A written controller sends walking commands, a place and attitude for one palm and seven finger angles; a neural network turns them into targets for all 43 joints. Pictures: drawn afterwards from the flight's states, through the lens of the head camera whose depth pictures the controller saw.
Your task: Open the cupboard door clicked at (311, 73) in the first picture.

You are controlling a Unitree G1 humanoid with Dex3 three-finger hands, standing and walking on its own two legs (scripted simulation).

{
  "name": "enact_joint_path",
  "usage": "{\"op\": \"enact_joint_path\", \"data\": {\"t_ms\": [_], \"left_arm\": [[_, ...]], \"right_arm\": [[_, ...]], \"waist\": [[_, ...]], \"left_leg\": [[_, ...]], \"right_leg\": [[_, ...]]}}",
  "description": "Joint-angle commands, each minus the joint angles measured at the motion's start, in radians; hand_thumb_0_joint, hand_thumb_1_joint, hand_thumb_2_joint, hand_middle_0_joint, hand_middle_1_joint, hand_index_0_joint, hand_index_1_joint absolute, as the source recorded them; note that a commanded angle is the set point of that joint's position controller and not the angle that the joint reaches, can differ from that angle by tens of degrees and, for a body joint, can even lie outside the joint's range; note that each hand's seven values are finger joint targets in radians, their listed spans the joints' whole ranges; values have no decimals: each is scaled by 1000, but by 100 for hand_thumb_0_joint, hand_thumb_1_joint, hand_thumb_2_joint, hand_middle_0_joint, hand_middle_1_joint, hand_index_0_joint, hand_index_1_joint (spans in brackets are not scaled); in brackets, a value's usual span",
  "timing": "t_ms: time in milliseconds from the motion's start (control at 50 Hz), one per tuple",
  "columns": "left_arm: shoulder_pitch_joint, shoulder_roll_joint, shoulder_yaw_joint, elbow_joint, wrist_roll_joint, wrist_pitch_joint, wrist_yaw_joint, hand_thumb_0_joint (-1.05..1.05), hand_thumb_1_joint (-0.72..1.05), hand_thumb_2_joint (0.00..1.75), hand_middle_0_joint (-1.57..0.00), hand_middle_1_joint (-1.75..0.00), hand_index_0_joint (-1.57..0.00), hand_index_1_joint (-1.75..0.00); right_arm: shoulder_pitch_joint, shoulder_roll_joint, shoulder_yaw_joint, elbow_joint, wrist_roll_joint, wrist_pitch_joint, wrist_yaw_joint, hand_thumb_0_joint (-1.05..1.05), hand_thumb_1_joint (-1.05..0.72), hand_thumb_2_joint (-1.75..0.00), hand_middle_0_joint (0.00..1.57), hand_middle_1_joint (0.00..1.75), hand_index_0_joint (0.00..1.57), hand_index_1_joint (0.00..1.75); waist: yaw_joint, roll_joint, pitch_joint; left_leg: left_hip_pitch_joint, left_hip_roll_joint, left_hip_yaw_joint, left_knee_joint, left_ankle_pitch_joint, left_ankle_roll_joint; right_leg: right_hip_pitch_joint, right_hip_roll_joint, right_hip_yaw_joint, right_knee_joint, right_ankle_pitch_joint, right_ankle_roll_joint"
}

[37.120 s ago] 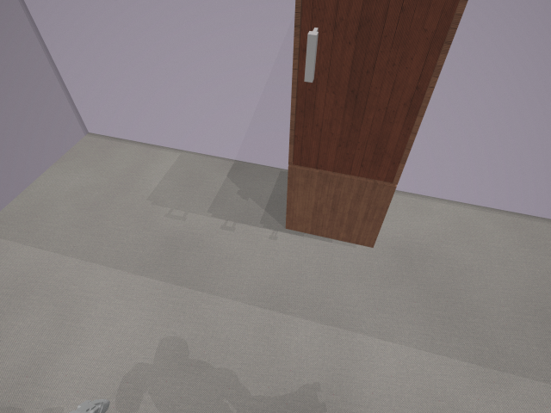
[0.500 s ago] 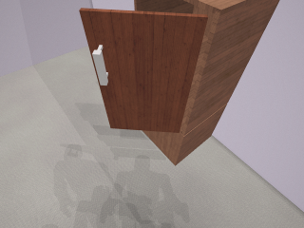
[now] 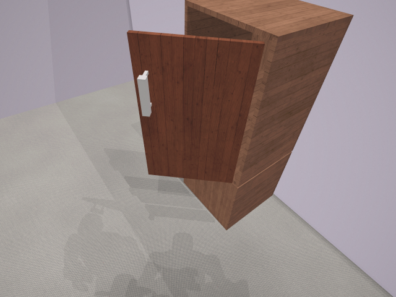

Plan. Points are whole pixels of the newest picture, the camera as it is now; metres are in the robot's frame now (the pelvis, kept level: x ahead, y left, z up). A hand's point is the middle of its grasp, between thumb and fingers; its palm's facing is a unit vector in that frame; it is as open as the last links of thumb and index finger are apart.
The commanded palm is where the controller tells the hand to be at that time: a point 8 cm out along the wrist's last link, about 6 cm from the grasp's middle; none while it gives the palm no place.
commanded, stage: come to a stop and stand still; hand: left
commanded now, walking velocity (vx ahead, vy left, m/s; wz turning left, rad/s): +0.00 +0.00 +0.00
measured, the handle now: (146, 93) +0.66 +0.20 +0.08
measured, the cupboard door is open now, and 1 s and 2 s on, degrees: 47 47 47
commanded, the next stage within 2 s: look again from close up in 0.78 s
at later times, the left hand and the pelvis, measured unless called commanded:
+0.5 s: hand out of the picture -0.07 +0.19 -0.18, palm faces +0.02 -0.99 -0.16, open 7.4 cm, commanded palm none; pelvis -0.03 +0.03 +0.00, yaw +0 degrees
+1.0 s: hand out of the picture -0.09 +0.19 -0.18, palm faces +0.05 -0.98 -0.18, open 7.4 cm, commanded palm none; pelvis -0.04 +0.03 +0.00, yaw -1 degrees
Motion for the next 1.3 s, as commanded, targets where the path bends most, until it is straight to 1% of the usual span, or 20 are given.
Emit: {"op": "enact_joint_path", "data": {"t_ms": [0,40,120,260,420,500,540,580,660,700,720,740,760,800,880,1060,1120,1160,1200,1280], "left_arm": [[20,131,31,-40,0,-17,11,0,90,90,-20,-30,-20,-30],[31,117,30,-30,0,-14,12,0,90,90,-20,-30,-20,-30],[64,93,27,-11,2,-12,15,0,90,90,-20,-30,-20,-30],[139,39,21,30,5,-7,20,0,90,90,-20,-30,-20,-30],[204,-12,20,66,9,-9,27,0,90,90,-20,-30,-20,-30],[239,-34,23,80,14,-4,28,0,90,90,-20,-30,-20,-30],[264,-46,26,89,17,-3,27,0,90,90,-20,-30,-20,-30],[271,-49,28,90,18,-5,28,0,90,90,-20,-30,-20,-30],[275,-44,31,86,18,-6,29,0,90,90,-20,-30,-20,-30],[272,-42,34,84,17,-9,28,0,90,90,-20,-30,-20,-30],[266,-43,34,82,15,-11,27,0,90,90,-20,-30,-20,-30],[257,-39,36,79,14,-13,27,0,90,90,-20,-30,-20,-30],[257,-36,36,78,14,-14,27,0,90,90,-20,-30,-20,-30],[250,-31,39,77,15,-12,26,0,90,90,-20,-30,-20,-30],[258,-27,40,78,16,-10,23,0,90,90,-20,-30,-20,-30],[215,13,49,60,14,-13,19,0,90,90,-20,-30,-20,-30],[186,27,51,54,13,-13,17,0,90,90,-20,-30,-20,-30],[189,34,52,54,14,-12,16,0,90,90,-20,-30,-20,-30],[183,40,54,54,16,-9,14,0,90,90,-20,-30,-20,-30],[168,58,59,50,14,-7,9,0,90,90,-20,-30,-20,-30]], "right_arm": [[15,-137,-23,-36,-3,-17,-2,0,-90,-90,20,30,20,30],[25,-133,-23,-23,-2,-16,-2,0,-90,-90,20,30,20,30],[54,-114,-23,2,0,-14,-2,0,-90,-90,20,30,20,30],[100,-82,-24,42,5,-11,-4,0,-90,-90,20,30,20,30],[127,-50,-31,62,9,-7,-8,0,-90,-90,20,30,20,30],[127,-46,-38,62,8,-1,-10,0,-90,-90,20,30,20,30],[119,-43,-43,58,7,2,-10,0,-90,-90,20,30,20,30],[122,-35,-43,55,8,2,-10,0,-90,-90,20,30,20,30],[129,-21,-45,56,7,8,-8,0,-90,-90,20,30,20,30],[131,-16,-44,55,5,6,-8,0,-90,-90,20,30,20,30],[134,-15,-43,54,6,4,-9,0,-90,-90,20,30,20,30],[141,-15,-43,57,6,1,-10,0,-90,-90,20,30,20,30],[139,-18,-44,57,8,0,-10,0,-90,-90,20,30,20,30],[135,-29,-44,55,6,0,-10,0,-90,-90,20,30,20,30],[118,-36,-45,50,5,-1,-10,0,-90,-90,20,30,20,30],[103,-60,-50,49,5,-6,-10,0,-90,-90,20,30,20,30],[100,-76,-49,50,4,-8,-10,0,-90,-90,20,30,20,30],[91,-82,-50,50,4,-9,-9,0,-90,-90,20,30,20,30],[80,-90,-52,48,2,-5,-8,0,-90,-90,20,30,20,30],[68,-102,-54,46,1,-5,-9,0,-90,-90,20,30,20,30]], "waist": [[-5,4,84],[-6,14,92],[-4,-4,88],[3,41,84],[3,43,96],[5,78,110],[12,71,111],[11,35,112],[4,7,137],[0,-19,132],[-6,-15,122],[-9,-20,109],[-8,-2,96],[-5,8,112],[3,17,126],[5,-7,105],[-1,5,105],[6,24,97],[9,9,116],[9,0,91]], "left_leg": [[-31,61,-96,-144,-106,22],[-43,63,-105,-162,-140,21],[-61,67,-118,-185,-164,22],[-92,82,-143,-235,-236,26],[-101,86,-151,-254,-264,28],[-126,95,-166,-291,-349,30],[-145,96,-164,-296,-371,33],[-138,87,-156,-279,-345,32],[-118,64,-136,-243,-331,24],[-96,51,-119,-209,-284,20],[-73,52,-117,-201,-262,21],[-58,54,-119,-199,-250,21],[-47,60,-121,-202,-255,22],[-81,64,-132,-220,-303,23],[-102,62,-137,-227,-310,25],[-88,58,-133,-202,-285,27],[-81,62,-142,-211,-291,26],[-91,67,-151,-224,-310,30],[-115,61,-150,-228,-334,27],[-93,51,-141,-213,-309,25]], "right_leg": [[-113,-97,121,-175,-97,-29],[-120,-93,119,-174,-112,-26],[-103,-92,108,-171,-102,-20],[-81,-79,79,-138,-65,-10],[-91,-74,71,-121,-45,-6],[-99,-57,50,-94,-71,0],[-93,-51,46,-81,-74,2],[-105,-57,63,-99,-88,-3],[-180,-67,96,-141,-183,-7],[-206,-78,121,-159,-199,-12],[-221,-83,128,-163,-197,-15],[-220,-82,129,-157,-187,-16],[-217,-80,124,-156,-184,-15],[-214,-72,119,-147,-203,-11],[-208,-68,124,-139,-191,-14],[-200,-76,146,-150,-203,-21],[-210,-74,146,-144,-208,-20],[-188,-70,138,-136,-194,-20],[-191,-67,139,-139,-220,-19],[-186,-71,143,-141,-215,-25]]}}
